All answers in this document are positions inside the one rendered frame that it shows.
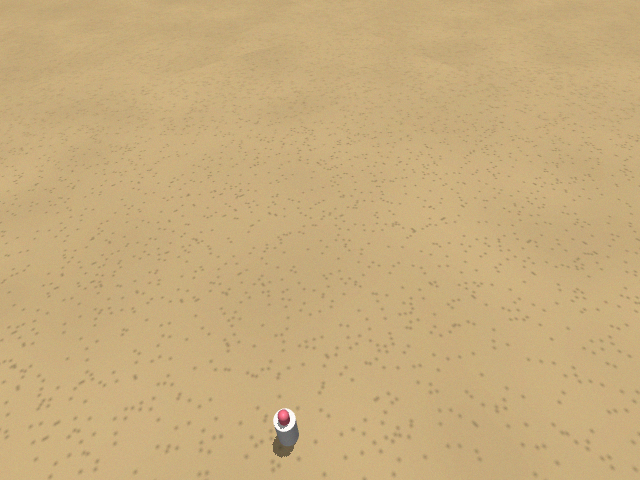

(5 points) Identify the bottle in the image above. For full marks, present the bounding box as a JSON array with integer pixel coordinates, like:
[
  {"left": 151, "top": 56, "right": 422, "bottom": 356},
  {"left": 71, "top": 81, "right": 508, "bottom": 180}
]
[{"left": 273, "top": 408, "right": 299, "bottom": 446}]

